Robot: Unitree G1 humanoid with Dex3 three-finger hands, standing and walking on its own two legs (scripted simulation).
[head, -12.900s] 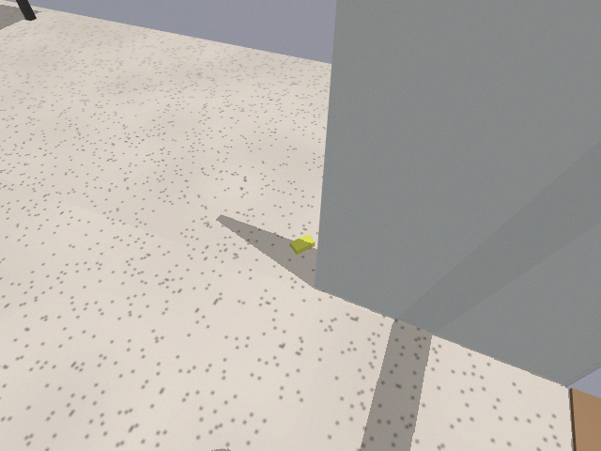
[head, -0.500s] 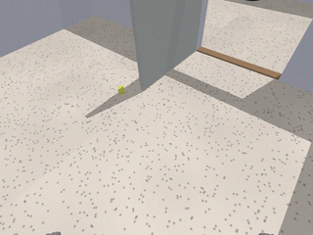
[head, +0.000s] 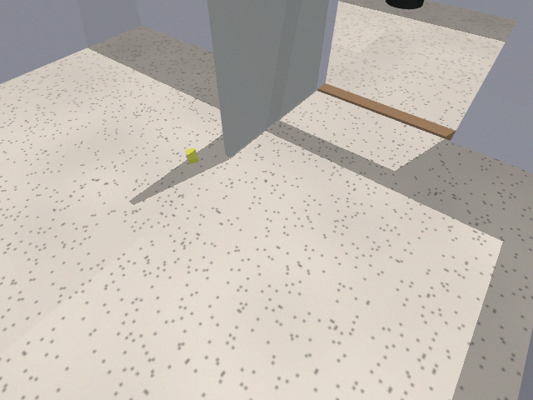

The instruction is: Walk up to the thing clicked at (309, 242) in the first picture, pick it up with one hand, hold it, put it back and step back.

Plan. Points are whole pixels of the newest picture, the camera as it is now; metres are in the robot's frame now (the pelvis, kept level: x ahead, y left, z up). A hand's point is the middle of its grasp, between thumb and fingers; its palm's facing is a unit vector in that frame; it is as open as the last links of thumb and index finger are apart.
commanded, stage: walk up
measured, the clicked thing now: (192, 155) +1.46 +0.37 -0.76
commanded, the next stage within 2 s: stand in 0.52 s
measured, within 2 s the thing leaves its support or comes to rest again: neither
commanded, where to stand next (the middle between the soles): +0.06 +0.01 m, yaw +5 degrees
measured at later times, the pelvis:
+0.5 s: pelvis +0.01 +0.01 +0.00, yaw +0 degrees
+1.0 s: pelvis +0.01 +0.00 +0.01, yaw +2 degrees
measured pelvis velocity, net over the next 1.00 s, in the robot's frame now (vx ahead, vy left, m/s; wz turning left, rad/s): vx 0.01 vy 0.00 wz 0.03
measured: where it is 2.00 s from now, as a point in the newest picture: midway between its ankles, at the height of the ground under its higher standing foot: outside the picture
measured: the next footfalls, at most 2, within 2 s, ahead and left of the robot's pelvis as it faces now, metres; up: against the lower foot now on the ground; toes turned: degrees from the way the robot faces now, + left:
none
